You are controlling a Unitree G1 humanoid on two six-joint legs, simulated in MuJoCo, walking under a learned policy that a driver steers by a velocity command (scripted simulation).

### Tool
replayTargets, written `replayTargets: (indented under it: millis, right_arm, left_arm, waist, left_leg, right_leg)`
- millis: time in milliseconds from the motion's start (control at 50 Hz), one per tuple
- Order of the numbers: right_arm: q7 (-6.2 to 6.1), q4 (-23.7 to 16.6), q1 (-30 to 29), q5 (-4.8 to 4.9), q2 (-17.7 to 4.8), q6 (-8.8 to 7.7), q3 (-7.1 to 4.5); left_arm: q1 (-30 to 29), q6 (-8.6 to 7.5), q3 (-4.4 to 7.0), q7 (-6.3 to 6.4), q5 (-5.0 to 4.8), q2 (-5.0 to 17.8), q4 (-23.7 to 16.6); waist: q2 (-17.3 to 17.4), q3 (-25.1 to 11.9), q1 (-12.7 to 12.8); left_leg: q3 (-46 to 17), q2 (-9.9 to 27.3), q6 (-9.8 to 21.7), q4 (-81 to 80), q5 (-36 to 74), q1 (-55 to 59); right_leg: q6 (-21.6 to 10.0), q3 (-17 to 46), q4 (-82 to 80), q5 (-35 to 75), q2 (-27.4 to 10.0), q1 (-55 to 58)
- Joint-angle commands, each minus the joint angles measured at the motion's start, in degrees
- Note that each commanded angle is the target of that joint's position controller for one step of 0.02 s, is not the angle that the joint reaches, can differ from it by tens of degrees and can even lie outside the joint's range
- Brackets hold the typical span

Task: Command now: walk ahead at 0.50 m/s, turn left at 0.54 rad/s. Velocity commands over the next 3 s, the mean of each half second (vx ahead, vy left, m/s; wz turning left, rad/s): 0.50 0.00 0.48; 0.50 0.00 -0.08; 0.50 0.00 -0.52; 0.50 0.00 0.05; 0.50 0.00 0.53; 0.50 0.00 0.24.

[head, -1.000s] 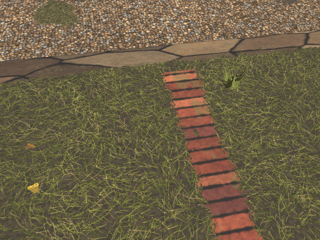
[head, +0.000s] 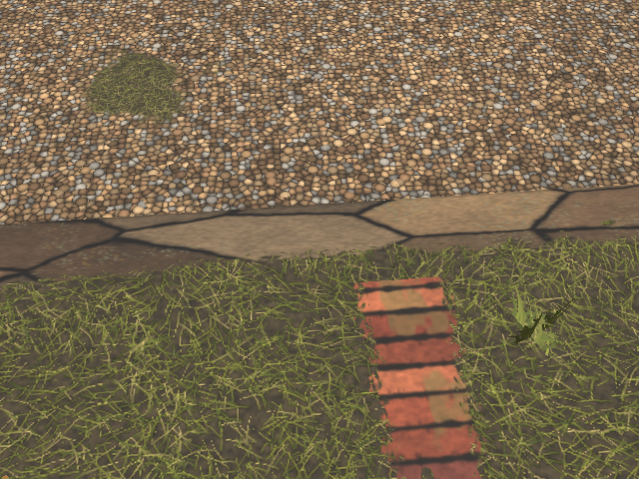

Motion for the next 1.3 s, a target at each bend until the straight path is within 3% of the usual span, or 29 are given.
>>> replayTargets:
  millis: [20, 60, 140, 260, 320, 360, 380, 400, 420, 440, 460, 480, 520, 560, 600, 700, 760, 820, 840, 860, 880, 900, 920, 940, 960, 1000, 1080, 1180, 1300]
  right_arm:
    - [-0.25, -2.1, 3.3, 0.56, -6.1, -1.85, -1.20]
    - [-0.16, -1.9, 4.7, 0.57, -7.7, -2.26, -1.59]
    - [-0.21, -1.5, 9.1, 0.71, -8.0, -1.92, -1.73]
    - [-0.87, -1.5, 14.0, -0.27, -8.8, -1.52, -1.91]
    - [-1.48, -2.4, 11.1, -0.55, -9.6, -1.73, -1.98]
    - [-1.07, -2.4, 9.1, -0.33, -9.9, -2.32, -1.79]
    - [-0.60, -2.5, 9.4, 0.06, -8.3, -2.84, -1.22]
    - [-0.47, -4.0, 12.9, 1.07, -3.0, -3.24, 0.15]
    - [-0.44, -3.7, 18.7, 1.08, -4.2, -2.90, -0.08]
    - [-0.80, -2.2, 15.3, -0.64, -6.9, -2.12, -0.25]
    - [-0.20, -3.0, 9.4, -1.17, -6.6, -2.10, -0.05]
    - [0.20, -3.8, 7.2, -1.09, -5.5, -2.05, 0.18]
    - [0.95, -3.9, 6.8, -1.97, -4.6, -1.16, 0.53]
    - [1.27, -4.0, 6.6, -2.10, -4.0, -0.68, 0.77]
    - [1.56, -5.3, 2.8, -2.19, -3.5, -0.56, 1.18]
    - [2.19, -9.1, -10.1, -1.65, -1.0, -1.04, 3.05]
    - [1.80, -10.0, -13.5, -1.18, -1.5, -1.38, 3.21]
    - [1.00, -10.0, -12.0, -1.16, -2.9, -2.06, 2.74]
    - [0.58, -8.8, -7.9, -1.36, -3.3, -2.47, 2.42]
    - [-0.12, -6.2, -0.9, -2.09, -5.3, -3.20, 1.53]
    - [-1.02, -5.0, 9.0, -3.42, -9.7, -3.83, 0.26]
    - [-1.31, -4.8, 11.6, -3.41, -15.4, -3.01, -1.20]
    - [-1.08, -5.1, 9.9, -1.75, -11.2, -2.26, -0.63]
    - [-0.93, -5.6, 5.3, -1.44, -7.1, -2.30, 0.54]
    - [-0.77, -5.7, 2.2, -1.28, -4.7, -2.66, 1.07]
    - [-1.16, -5.3, 0.6, -0.95, -2.3, -3.39, 1.67]
    - [-1.51, -3.5, 3.7, -0.33, -3.3, -4.86, 1.00]
    - [-1.61, -1.3, 7.0, -0.62, -3.0, -4.53, 0.89]
    - [-1.97, 0.9, 11.0, -0.76, -6.0, -3.36, 0.15]
  left_arm:
    - [3.4, 1.76, 1.01, -0.38, 1.29, 5.0, -3.5]
    - [0.5, 2.56, 0.86, -0.60, 1.18, 4.7, -5.0]
    - [-9.4, 2.73, 0.68, -0.85, 0.80, 4.9, -8.5]
    - [-18.8, 1.75, 0.00, -1.28, 0.05, 5.4, -12.3]
    - [-15.1, 0.89, 0.25, -1.23, -0.20, 6.9, -11.9]
    - [-3.2, 0.06, 1.42, -0.38, -0.06, 9.1, -8.1]
    - [4.8, -0.67, 2.24, 0.38, 0.75, 11.4, -6.6]
    - [11.8, -0.65, 3.17, 1.20, 1.94, 15.9, -6.6]
    - [10.8, 0.42, 4.24, 0.72, 0.87, 17.9, -4.9]
    - [5.3, 0.88, 3.35, 0.21, -0.04, 12.1, -6.3]
    - [2.0, 0.74, 2.46, -0.15, -0.46, 8.1, -6.6]
    - [0.6, 0.59, 2.00, -0.26, -0.09, 6.6, -6.1]
    - [2.2, -0.26, 1.75, -0.20, -0.33, 6.3, -4.0]
    - [4.8, -1.32, 1.88, -0.62, -0.89, 6.7, -2.4]
    - [6.0, -1.65, 2.12, -0.76, -1.22, 7.4, -1.2]
    - [9.9, -0.96, 2.05, -1.01, -1.48, 7.1, 1.3]
    - [12.7, -0.47, 2.39, -0.98, -1.32, 8.8, 2.7]
    - [12.7, 0.11, 2.77, -0.53, -1.02, 10.3, 3.3]
    - [12.0, 0.30, 2.80, -0.35, -1.21, 10.5, 3.4]
    - [12.4, 0.28, 2.51, -0.37, -1.44, 9.4, 3.6]
    - [11.1, -0.07, 1.92, -0.42, -1.82, 7.2, 1.6]
    - [17.0, 0.13, 0.70, -0.17, -3.15, 1.1, 0.0]
    - [15.1, 1.17, 2.37, 0.39, -1.43, 7.6, 1.3]
    - [11.7, 1.49, 2.82, -0.01, -1.11, 7.6, 0.8]
    - [9.9, 1.71, 2.64, -0.46, -1.13, 6.0, 0.5]
    - [9.7, 3.14, 2.97, -1.09, -0.16, 5.2, 0.8]
    - [5.4, 4.79, 2.90, -1.98, 0.04, 3.1, -1.4]
    - [-4.2, 5.05, 2.12, -2.91, 0.16, 1.8, -5.4]
    - [-13.3, 4.90, 1.44, -4.00, 0.50, 2.4, -10.1]
  waist:
    - [-0.4, -3.0, 1.7]
    - [0.8, -2.2, 1.4]
    - [3.3, -0.8, -2.3]
    - [4.7, -1.0, -6.0]
    - [5.7, -1.6, -3.3]
    - [4.0, -6.4, 2.2]
    - [1.1, -11.8, 5.7]
    - [-7.3, -19.8, 6.1]
    - [-18.1, -21.5, 2.3]
    - [-6.2, -11.5, 1.2]
    - [-0.5, -5.7, 1.7]
    - [-0.3, -3.0, 0.6]
    - [-4.1, -2.3, -0.6]
    - [-4.7, -3.4, -1.1]
    - [-4.5, -2.3, -1.0]
    - [-4.5, 0.4, 1.9]
    - [-4.1, 0.1, 2.9]
    - [-4.1, -0.5, 1.4]
    - [-3.5, -1.9, -0.9]
    - [-0.6, -5.7, -3.6]
    - [5.3, -13.1, -7.8]
    - [17.4, -19.3, -5.7]
    - [9.4, -15.5, -5.9]
    - [5.7, -8.0, -3.9]
    - [5.4, -4.4, -2.5]
    - [7.3, -2.0, -0.3]
    - [5.2, -1.4, 0.9]
    - [5.0, 1.4, -0.2]
    - [4.9, 3.4, -2.5]
  left_leg:
    - [-19.2, 15.9, 9.5, -14.2, 19.3, 6.6]
    - [-17.7, 14.2, 8.7, -15.1, 19.8, 5.1]
    - [-18.2, 12.4, 5.5, -14.6, 18.7, 8.1]
    - [-22.3, 13.7, 4.7, -9.5, 24.9, 16.6]
    - [-23.6, 15.1, 2.6, -6.6, 28.1, 15.9]
    - [-21.1, 12.5, 0.3, 4.6, 37.7, 13.6]
    - [-18.4, 9.4, -1.0, 16.4, 30.6, 8.0]
    - [-12.7, 4.3, -2.7, 33.2, 5.9, -2.8]
    - [-9.4, -1.0, -3.5, 43.2, -19.6, -14.5]
    - [-11.1, 3.7, -3.2, 46.7, -14.9, -18.9]
    - [-10.8, 5.3, -3.4, 44.7, -10.5, -18.4]
    - [-10.3, 6.9, -3.6, 41.4, -8.5, -17.4]
    - [-9.4, 8.2, -4.5, 37.7, -7.7, -14.7]
    - [-8.3, 8.0, -5.1, 36.2, -6.9, -14.9]
    - [-6.8, 9.5, -5.9, 32.8, -3.9, -18.1]
    - [-1.2, 11.6, -7.5, 15.6, 5.8, -15.9]
    - [-0.1, 9.8, -7.6, 9.4, 6.0, -11.8]
    - [-0.6, 8.6, -6.4, 5.1, 2.4, -6.9]
    - [-0.3, 7.5, -5.8, 1.4, 1.9, -0.9]
    - [-1.4, 8.0, -4.5, -1.4, 2.2, 9.7]
    - [-13.4, 19.6, -1.5, -3.4, -4.3, 22.9]
    - [-34.3, 34.1, 4.1, -8.8, -9.2, 34.4]
    - [-37.7, 33.3, 4.9, -11.1, -14.7, 28.7]
    - [-29.9, 30.4, 3.6, -12.5, -14.3, 22.0]
    - [-23.2, 27.7, 2.4, -14.5, -8.3, 16.6]
    - [-13.9, 24.0, 0.0, -16.6, 0.4, 11.2]
    - [-5.5, 23.5, 0.4, -17.9, 12.4, 11.0]
    - [2.8, 22.0, 0.2, -17.8, 16.3, 11.9]
    - [8.2, 24.2, -0.7, -14.4, 23.6, 17.7]
  right_leg:
    - [1.9, 1.7, -5.0, 1.1, -2.9, -7.7]
    - [3.1, 0.5, -10.0, 4.6, -3.0, -9.1]
    - [4.2, 0.0, -21.9, 14.4, -2.4, -13.2]
    - [3.2, 0.3, -33.3, 16.6, 0.9, -13.9]
    - [0.8, 0.8, -39.8, 13.9, 2.2, -4.4]
    - [-1.9, -0.8, -44.5, 12.3, 4.7, 12.1]
    - [-4.3, 4.4, -45.5, 9.9, -1.0, 24.3]
    - [-8.4, 24.2, -47.1, 0.5, -16.0, 37.4]
    - [-14.6, 47.1, -55.4, -2.5, -22.3, 39.9]
    - [-14.1, 41.6, -56.1, -9.0, -20.2, 32.0]
    - [-12.9, 32.3, -56.9, -6.2, -16.8, 24.9]
    - [-11.2, 25.5, -58.3, 0.1, -13.8, 20.5]
    - [-9.9, 17.4, -59.4, 11.2, -10.1, 16.9]
    - [-10.7, 14.1, -59.8, 19.2, -9.7, 17.4]
    - [-11.5, 11.7, -62.0, 19.9, -9.7, 17.8]
    - [-10.2, 5.5, -63.7, 22.6, -6.5, 16.0]
    - [-9.9, 6.7, -60.6, 26.9, -7.5, 17.7]
    - [-9.2, 9.8, -55.9, 29.2, -9.2, 19.9]
    - [-8.5, 9.6, -51.6, 31.3, -8.4, 19.3]
    - [-7.3, 7.4, -42.3, 32.2, -5.3, 16.6]
    - [-5.8, 4.4, -27.1, 20.5, -1.7, 8.2]
    - [-3.6, -1.6, -10.2, -10.5, 6.2, -8.5]
    - [-4.4, 2.3, -3.6, -11.6, 3.8, -12.9]
    - [-4.7, 3.8, -3.0, -6.5, 1.4, -13.8]
    - [-4.3, 3.6, -4.5, -2.7, -0.3, -12.5]
    - [-3.2, 2.9, -6.3, 0.4, -1.8, -9.5]
    - [-1.8, 1.9, -6.5, 6.3, -2.2, -12.5]
    - [-1.2, -0.4, -18.1, 15.9, -2.3, -15.5]
    - [-5.2, -6.6, -31.5, 13.4, -0.3, -10.9]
